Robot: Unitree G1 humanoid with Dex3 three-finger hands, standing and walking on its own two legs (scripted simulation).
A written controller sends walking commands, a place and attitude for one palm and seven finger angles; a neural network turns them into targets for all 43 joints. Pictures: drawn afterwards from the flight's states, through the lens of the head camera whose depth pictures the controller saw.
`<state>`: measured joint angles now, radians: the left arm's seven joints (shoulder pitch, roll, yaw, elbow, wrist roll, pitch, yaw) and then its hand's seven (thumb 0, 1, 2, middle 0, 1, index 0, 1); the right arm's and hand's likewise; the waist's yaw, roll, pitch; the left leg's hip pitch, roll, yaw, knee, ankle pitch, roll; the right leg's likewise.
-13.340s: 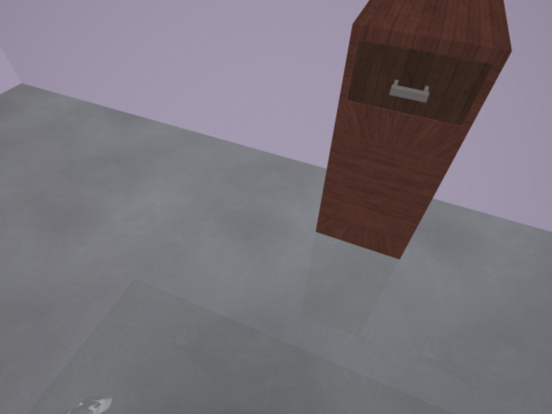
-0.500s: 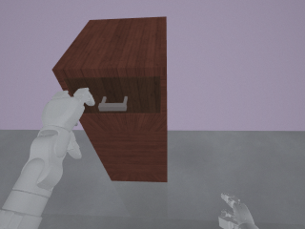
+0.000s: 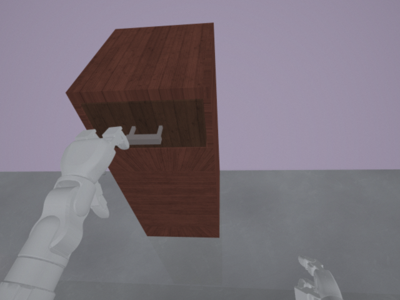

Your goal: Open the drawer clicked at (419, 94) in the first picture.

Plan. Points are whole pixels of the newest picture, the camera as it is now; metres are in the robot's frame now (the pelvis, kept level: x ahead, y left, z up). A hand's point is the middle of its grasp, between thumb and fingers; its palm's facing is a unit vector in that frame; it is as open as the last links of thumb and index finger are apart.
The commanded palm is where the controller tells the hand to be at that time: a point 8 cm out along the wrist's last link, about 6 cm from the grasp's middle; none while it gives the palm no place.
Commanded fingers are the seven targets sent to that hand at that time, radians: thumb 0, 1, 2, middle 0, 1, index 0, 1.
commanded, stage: move the hooked fingers above the handle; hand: left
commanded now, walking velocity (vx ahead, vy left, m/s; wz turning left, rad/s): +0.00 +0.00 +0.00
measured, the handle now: (145, 134) +0.53 +0.24 +0.01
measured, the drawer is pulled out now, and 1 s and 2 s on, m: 0.00 0.00 0.00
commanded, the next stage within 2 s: none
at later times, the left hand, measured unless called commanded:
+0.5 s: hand (123, 151) +0.39 +0.23 +0.09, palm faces +0.03 -0.08 -1.00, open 13.8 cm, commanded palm +0.36 +0.25 +0.16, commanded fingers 0.00 -0.50 0.30 -0.30 -1.20 -0.30 -1.20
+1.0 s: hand (133, 139) +0.44 +0.22 +0.08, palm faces +0.05 -0.05 -1.00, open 13.8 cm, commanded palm +0.41 +0.24 +0.14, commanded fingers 0.00 -0.50 0.30 -0.30 -1.20 -0.30 -1.20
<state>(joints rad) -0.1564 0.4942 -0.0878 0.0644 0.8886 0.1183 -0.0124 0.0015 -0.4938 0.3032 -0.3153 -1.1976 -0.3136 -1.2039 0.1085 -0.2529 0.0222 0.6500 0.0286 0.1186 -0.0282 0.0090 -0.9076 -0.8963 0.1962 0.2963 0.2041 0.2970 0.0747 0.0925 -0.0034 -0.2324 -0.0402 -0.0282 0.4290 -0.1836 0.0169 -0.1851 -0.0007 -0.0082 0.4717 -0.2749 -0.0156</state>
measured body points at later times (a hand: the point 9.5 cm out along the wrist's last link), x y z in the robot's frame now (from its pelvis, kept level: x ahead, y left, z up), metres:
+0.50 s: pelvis +0.03 -0.01 -0.01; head +0.05 -0.04 +0.44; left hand +0.38 +0.23 +0.15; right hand +0.17 -0.26 -0.13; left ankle +0.03 +0.11 -0.74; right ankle -0.01 -0.11 -0.74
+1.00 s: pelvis +0.03 +0.00 -0.01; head +0.07 -0.02 +0.44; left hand +0.43 +0.22 +0.14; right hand +0.18 -0.24 -0.14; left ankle +0.03 +0.11 -0.74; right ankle -0.01 -0.11 -0.74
